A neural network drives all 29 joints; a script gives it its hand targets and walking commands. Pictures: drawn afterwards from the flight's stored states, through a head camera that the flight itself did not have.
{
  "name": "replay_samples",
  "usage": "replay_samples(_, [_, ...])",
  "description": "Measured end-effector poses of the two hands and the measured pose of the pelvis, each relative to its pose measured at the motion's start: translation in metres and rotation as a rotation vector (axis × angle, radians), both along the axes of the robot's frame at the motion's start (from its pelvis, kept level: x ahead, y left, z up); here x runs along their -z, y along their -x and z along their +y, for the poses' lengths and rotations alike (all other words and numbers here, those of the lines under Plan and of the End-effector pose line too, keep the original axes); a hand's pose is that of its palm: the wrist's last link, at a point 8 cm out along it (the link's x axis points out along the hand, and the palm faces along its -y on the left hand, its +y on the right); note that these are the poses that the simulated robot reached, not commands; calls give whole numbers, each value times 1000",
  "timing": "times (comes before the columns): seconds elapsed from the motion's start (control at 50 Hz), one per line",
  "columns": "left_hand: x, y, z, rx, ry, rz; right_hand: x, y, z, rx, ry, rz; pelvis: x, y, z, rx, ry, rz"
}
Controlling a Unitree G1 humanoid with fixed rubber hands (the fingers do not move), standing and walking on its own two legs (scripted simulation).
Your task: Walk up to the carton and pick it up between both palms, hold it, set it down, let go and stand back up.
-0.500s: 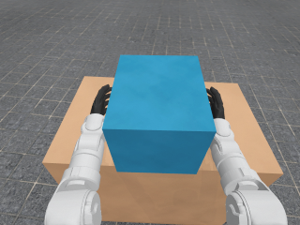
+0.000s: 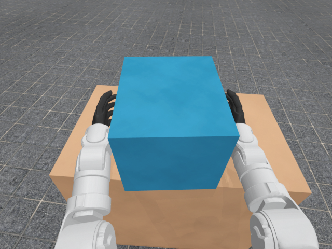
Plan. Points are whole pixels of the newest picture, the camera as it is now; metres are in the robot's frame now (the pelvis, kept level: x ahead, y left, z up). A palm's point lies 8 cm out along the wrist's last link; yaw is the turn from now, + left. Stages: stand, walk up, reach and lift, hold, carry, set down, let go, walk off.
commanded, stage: reach and lift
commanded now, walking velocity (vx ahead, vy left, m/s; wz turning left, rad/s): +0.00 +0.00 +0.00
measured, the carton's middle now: (169, 121) +0.40 +0.00 +0.11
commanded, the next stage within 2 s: hold in 1.08 s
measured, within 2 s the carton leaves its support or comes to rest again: neither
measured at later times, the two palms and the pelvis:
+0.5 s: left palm (97, 125) +0.36 +0.16 +0.15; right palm (235, 123) +0.36 -0.16 +0.14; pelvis -0.01 +0.00 +0.00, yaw +1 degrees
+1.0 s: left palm (94, 121) +0.36 +0.17 +0.16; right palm (236, 115) +0.37 -0.16 +0.16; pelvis +0.00 +0.00 +0.00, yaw +1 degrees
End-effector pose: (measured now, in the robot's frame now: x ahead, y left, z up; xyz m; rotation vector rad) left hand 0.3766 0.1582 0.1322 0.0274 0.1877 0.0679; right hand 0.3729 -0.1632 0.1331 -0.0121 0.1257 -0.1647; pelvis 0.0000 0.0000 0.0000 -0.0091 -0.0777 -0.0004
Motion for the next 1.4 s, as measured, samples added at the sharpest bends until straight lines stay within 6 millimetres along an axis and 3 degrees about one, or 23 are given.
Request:
replay_samples(0.16, [-5, 11, 4, -21, -11, -14, -11, 3, 4, -27, 12, -11, 1, -4, -2, -15, 2, -30])
replay_samples(0.34, [-3, 24, 7, -29, -26, 17, -4, 12, 7, -33, -8, 17, 2, 0, 0, -20, 1, -48])
replay_samples(0.62, [-26, 12, 1, -21, -41, -11, -17, 5, 1, -21, -29, -11, 1, 3, 2, -7, -1, -15])
replay_samples(0.72, [-25, 12, 0, -21, -25, -4, -22, 4, -1, -22, -15, -4, 1, -1, 0, -4, -2, -35])
replay_samples(0.9, [-21, 19, 4, -32, -11, -5, -25, 5, 4, -38, -11, -5, 2, -6, -3, -13, 0, -55])
replay_samples(1.26, [-41, 28, 6, -42, -27, -19, -35, 12, 5, -45, -43, -19, 2, 3, -1, -11, 0, -63])
replay_samples(1.4, [-49, 33, 10, -59, -8, -28, -47, 12, 10, -59, -36, -28, 2, 8, -3, -6, -2, -57])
